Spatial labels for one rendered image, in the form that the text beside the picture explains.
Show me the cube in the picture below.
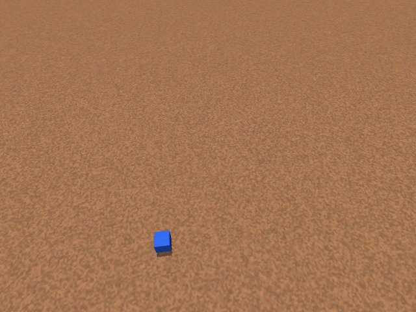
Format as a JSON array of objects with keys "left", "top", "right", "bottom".
[{"left": 154, "top": 230, "right": 172, "bottom": 253}]

